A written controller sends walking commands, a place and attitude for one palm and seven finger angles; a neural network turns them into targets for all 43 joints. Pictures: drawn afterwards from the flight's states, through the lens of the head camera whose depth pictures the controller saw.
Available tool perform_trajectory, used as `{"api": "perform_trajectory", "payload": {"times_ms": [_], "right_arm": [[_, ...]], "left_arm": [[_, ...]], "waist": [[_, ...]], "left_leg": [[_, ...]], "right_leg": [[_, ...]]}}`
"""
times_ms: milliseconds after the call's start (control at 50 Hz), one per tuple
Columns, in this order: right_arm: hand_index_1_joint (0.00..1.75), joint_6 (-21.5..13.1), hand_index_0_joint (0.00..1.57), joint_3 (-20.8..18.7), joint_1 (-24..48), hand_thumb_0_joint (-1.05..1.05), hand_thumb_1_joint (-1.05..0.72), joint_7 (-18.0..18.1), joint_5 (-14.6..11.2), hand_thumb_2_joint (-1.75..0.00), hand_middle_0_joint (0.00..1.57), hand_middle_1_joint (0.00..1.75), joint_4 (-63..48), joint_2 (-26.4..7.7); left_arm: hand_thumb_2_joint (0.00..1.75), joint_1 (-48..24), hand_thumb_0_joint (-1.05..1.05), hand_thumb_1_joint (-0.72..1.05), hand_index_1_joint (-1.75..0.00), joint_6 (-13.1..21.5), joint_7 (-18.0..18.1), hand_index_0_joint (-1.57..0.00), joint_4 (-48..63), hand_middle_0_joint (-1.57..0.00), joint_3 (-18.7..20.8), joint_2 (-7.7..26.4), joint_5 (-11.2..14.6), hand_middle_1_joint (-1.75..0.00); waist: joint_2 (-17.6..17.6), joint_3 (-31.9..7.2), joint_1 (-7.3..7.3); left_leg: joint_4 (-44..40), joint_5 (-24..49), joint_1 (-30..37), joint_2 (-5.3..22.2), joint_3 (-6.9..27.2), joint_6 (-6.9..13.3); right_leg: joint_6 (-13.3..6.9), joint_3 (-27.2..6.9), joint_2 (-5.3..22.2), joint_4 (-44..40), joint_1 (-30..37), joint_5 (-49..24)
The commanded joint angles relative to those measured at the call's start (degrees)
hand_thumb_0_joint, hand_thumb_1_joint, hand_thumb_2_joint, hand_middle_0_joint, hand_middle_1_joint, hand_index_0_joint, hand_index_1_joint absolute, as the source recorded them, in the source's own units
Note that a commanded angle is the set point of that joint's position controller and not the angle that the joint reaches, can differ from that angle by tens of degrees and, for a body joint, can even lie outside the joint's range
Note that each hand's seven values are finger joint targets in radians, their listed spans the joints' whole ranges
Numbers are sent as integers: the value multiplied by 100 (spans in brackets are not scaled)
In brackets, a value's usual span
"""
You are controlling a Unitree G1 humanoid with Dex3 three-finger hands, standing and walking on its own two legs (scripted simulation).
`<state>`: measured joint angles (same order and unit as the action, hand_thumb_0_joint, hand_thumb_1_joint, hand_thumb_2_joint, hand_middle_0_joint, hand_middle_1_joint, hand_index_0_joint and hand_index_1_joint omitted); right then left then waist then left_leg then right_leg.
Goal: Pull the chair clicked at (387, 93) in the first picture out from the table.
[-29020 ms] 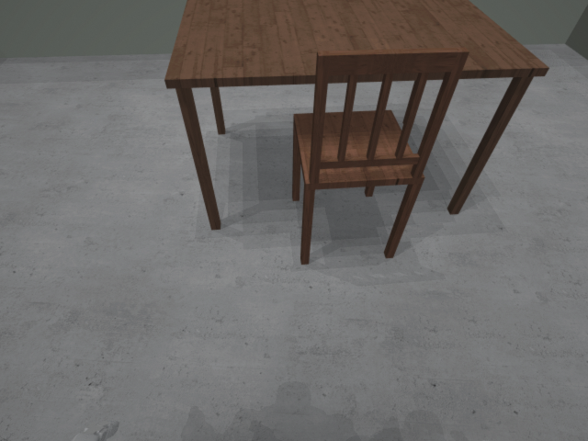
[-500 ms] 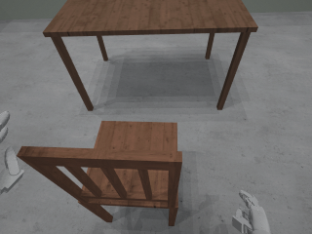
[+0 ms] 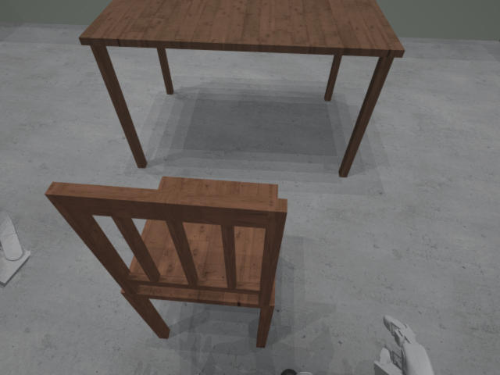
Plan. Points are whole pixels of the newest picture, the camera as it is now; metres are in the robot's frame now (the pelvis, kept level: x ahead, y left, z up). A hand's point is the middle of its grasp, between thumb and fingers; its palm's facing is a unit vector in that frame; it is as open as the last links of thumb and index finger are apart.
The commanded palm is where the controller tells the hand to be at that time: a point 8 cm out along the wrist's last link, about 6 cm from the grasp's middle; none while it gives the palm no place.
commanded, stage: step back with the hand held close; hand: left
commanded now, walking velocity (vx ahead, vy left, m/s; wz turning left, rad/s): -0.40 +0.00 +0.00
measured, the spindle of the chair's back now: (184, 253) +0.34 +0.16 -0.08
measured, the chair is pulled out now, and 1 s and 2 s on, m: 0.64 0.64 0.64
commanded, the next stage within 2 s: stop stepping back and stand still in 0.82 s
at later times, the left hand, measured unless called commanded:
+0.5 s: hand out of the picture +0.12 +0.29 +0.17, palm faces +0.57 -0.63 -0.52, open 7.4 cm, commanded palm +0.06 +0.32 +0.19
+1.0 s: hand out of the picture +0.10 +0.24 +0.19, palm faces +0.37 -0.78 -0.51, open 7.4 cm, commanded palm +0.04 +0.29 +0.19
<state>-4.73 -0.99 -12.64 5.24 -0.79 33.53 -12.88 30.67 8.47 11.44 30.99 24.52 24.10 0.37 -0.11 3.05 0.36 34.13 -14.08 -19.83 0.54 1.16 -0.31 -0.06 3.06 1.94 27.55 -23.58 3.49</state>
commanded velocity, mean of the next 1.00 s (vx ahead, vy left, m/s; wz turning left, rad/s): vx -0.34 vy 0.01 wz -0.09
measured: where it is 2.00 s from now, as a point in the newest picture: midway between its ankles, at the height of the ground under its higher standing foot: outside the picture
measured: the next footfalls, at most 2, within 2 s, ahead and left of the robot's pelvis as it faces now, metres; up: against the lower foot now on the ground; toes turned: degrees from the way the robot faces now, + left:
right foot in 0.86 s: -0.11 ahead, -0.15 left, +0.00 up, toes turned -4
left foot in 1.10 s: -0.07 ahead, +0.10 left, +0.00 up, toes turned -2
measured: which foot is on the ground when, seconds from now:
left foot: down 0.00-0.90, up 0.92-1.00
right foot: down 0.00-0.60, up 0.62-0.84, down 0.86-1.00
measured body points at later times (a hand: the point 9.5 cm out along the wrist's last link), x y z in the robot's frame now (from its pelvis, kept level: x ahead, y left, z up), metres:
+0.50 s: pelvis -0.04 +0.00 -0.01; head +0.00 +0.01 +0.43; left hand +0.09 +0.32 +0.20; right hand +0.17 -0.22 -0.10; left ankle +0.04 +0.14 -0.72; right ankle +0.08 -0.12 -0.73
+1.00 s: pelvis -0.11 -0.01 +0.00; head -0.07 +0.01 +0.45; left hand +0.07 +0.28 +0.22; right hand +0.04 -0.24 -0.09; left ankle -0.05 +0.12 -0.67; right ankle -0.15 -0.15 -0.73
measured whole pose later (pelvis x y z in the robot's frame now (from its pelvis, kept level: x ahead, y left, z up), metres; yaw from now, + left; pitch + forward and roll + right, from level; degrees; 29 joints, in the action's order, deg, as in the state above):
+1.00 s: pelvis -0.11 -0.01 +0.00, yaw -2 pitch +1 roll +0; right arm -7.3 -0.9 -10.9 1.8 -0.8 39.2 -9.6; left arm 32.0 17.4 6.8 34.3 27.0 25.1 1.8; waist -2.8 3.3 1.5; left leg 57.1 -24.7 -33.7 2.8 -1.4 -1.5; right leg 1.2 -0.3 2.3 33.1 -13.5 20.7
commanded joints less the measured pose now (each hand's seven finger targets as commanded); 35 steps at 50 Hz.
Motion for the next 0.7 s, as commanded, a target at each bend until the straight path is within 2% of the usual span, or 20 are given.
{"api": "perform_trajectory", "payload": {"times_ms": [0, 40, 100, 140, 180, 220, 240, 300, 320, 360, 420, 460, 480, 520, 540, 560, 580, 600, 640, 680], "right_arm": [[30, -320, 20, -309, 504, 0, -90, 38, -25, -90, 20, 30, -930, -684], [30, -324, 20, -345, 437, 0, -90, 35, -24, -90, 20, 30, -945, -702], [30, -283, 20, -308, 421, 0, -90, 17, 19, -90, 20, 30, -790, -654], [30, -308, 20, -303, 393, 0, -90, 4, 66, -90, 20, 30, -690, -640], [30, -372, 20, -316, 437, 0, -90, 19, 59, -90, 20, 30, -740, -706], [30, -441, 20, -372, 443, 0, -90, 22, 1, -90, 20, 30, -892, -801], [30, -473, 20, -378, 444, 0, -90, 27, -41, -90, 20, 30, -920, -776], [30, -536, 20, -386, 490, 0, -90, 34, -35, -90, 20, 30, -822, -617], [30, -563, 20, -419, 552, 0, -90, 18, -48, -90, 20, 30, -816, -604], [30, -592, 20, -506, 602, 0, -90, 11, -57, -90, 20, 30, -795, -692], [30, -585, 20, -433, 379, 0, -90, -70, 75, -90, 20, 30, -525, -570], [30, -603, 20, -403, 444, 0, -90, -81, 181, -90, 20, 30, -316, -529], [30, -600, 20, -346, 442, 0, -90, -90, 192, -90, 20, 30, -292, -476], [30, -605, 20, -336, 496, 0, -90, -71, 155, -90, 20, 30, -341, -524], [30, -602, 20, -348, 524, 0, -90, -44, 144, -90, 20, 30, -376, -569], [30, -620, 20, -385, 621, 0, -90, -14, 138, -90, 20, 30, -405, -661], [30, -665, 20, -354, 662, 0, -90, 5, 128, -90, 20, 30, -511, -678], [30, -747, 20, -360, 719, 0, -90, 24, 128, -90, 20, 30, -565, -640], [30, -833, 20, -430, 677, 0, -90, -5, 82, -90, 20, 30, -502, -588], [30, -816, 20, -501, 584, 0, -90, -119, -31, -90, 20, 30, -576, -674]], "left_arm": [[90, 38, 0, 90, -30, 367, 135, -20, 917, -20, 894, 1009, -64, -30], [90, -81, 0, 90, -30, 370, 152, -20, 763, -20, 921, 1002, -114, -30], [90, -119, 0, 90, -30, 367, 129, -20, 1125, -20, 842, 1128, -18, -30], [90, -149, 0, 90, -30, 429, 126, -20, 1208, -20, 867, 1150, -2, -30], [90, -68, 0, 90, -30, 485, 167, -20, 1128, -20, 955, 1099, -80, -30], [90, -182, 0, 90, -30, 506, 171, -20, 1153, -20, 990, 980, -224, -30], [90, -219, 0, 90, -30, 539, 146, -20, 1244, -20, 992, 980, -211, -30], [90, 67, 0, 90, -30, 579, 61, -20, 1601, -20, 1103, 1205, -2, -30], [90, 242, 0, 90, -30, 623, 27, -20, 1528, -20, 1165, 1199, 26, -30], [90, 414, 0, 90, -30, 714, 30, -20, 896, -20, 1463, 1294, -56, -30], [90, -245, 0, 90, -30, 691, -2, -20, 1356, -20, 1063, 1138, 80, -30], [90, -632, 0, 90, -30, 684, 38, -20, 1495, -20, 1008, 1275, 81, -30], [90, -610, 0, 90, -30, 683, 27, -20, 1396, -20, 944, 1187, 78, -30], [90, -474, 0, 90, -30, 739, -19, -20, 1395, -20, 925, 1123, 54, -30], [90, -426, 0, 90, -30, 778, -40, -20, 1427, -20, 924, 1098, 43, -30], [90, -362, 0, 90, -30, 819, -27, -20, 1487, -20, 1016, 1147, 17, -30], [90, -344, 0, 90, -30, 848, -39, -20, 1560, -20, 952, 935, 30, -30], [90, -495, 0, 90, -30, 877, -40, -20, 1679, -20, 998, 944, 2, -30], [90, -697, 0, 90, -30, 1015, -65, -20, 1786, -20, 1001, 1010, 80, -30], [90, -216, 0, 90, -30, 971, -117, -20, 1349, -20, 1000, 929, 227, -30]], "waist": [[502, -627, 38], [224, -400, 26], [-350, -692, -11], [-220, -946, -28], [480, -816, -7], [935, -566, -12], [1014, -516, -19], [628, -1147, 17], [516, -1222, 43], [853, -471, 24], [-657, -555, -65], [-939, -807, -83], [-1043, -957, -85], [-833, -1109, -56], [-405, -1054, -43], [351, -1015, -29], [1351, -1018, -82], [1955, -1014, -145], [1566, -844, -160], [1250, -754, -98]], "left_leg": [[-1208, -2547, -1848, 598, 618, 459], [-1084, -2719, -2245, 582, 638, 489], [-402, -1168, -776, 269, 403, 297], [-326, -1272, -429, 251, 374, 278], [-885, -2570, -1472, 585, 632, 481], [-1547, -3563, -3170, 989, 981, 751], [-1743, -3256, -3298, 1147, 1105, 770], [-830, -667, -1592, 1071, 787, 535], [-639, -946, -1474, 983, 593, 499], [-642, -3166, -2470, 1004, 375, 582], [780, -2000, -619, 271, -4, 122], [1311, -1393, 241, 174, -147, 55], [1072, -1197, 395, 160, -138, 75], [103, -1037, 460, 326, 15, 192], [-330, -1130, 368, 542, 207, 290], [-816, -1205, 84, 941, 581, 455], [-1495, -1590, -648, 1559, 1037, 690], [-2035, -1822, -1417, 2174, 1381, 948], [-2046, -1448, -1502, 2316, 1005, 975], [-1617, -1018, -1075, 2139, 493, 827]], "right_leg": [[-7, -1002, 422, -243, 1657, 2478], [-15, -1070, 398, -195, 1641, 2621], [-186, -1148, 694, -518, 770, 1244], [-188, -1148, 789, -629, 548, 1464], [-88, -1078, 563, -228, 1043, 2608], [64, -795, 105, 1006, 2174, 2395], [106, -515, -56, 1557, 2358, 1679], [41, -540, 102, 1480, 1575, -47], [-29, -822, 210, 1303, 1405, 88], [-130, -1238, 255, 793, 1241, 1981], [-534, -2146, 994, -717, -617, 1983], [-680, -2270, 1346, -1145, -988, 1806], [-605, -2083, 1293, -1053, -797, 1568], [-338, -1651, 906, -564, -461, 1323], [-213, -1455, 649, -203, -470, 1488], [-124, -1211, 360, 499, -338, 1554], [36, -698, -75, 1794, 159, 1680], [192, -383, -266, 3184, 650, 2183], [149, -595, -309, 4246, 447, 2545], [110, -443, -225, 3895, 92, 2649]]}}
